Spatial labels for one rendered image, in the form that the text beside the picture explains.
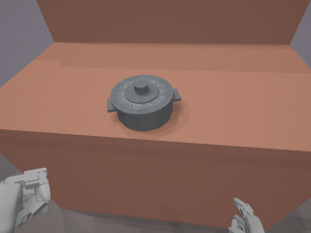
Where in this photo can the knob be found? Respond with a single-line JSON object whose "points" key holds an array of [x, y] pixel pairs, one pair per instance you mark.
{"points": [[141, 86]]}

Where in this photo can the right robot hand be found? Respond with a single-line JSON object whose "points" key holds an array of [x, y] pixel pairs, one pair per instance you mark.
{"points": [[251, 224]]}

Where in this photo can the table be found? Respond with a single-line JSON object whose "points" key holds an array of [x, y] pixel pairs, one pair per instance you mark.
{"points": [[241, 130]]}

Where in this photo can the left robot hand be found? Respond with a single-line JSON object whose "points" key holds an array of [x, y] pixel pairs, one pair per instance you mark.
{"points": [[33, 188]]}

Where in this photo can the pot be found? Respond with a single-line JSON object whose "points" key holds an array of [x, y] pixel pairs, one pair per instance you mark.
{"points": [[146, 123]]}

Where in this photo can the lid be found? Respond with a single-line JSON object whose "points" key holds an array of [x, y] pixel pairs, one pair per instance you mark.
{"points": [[127, 101]]}

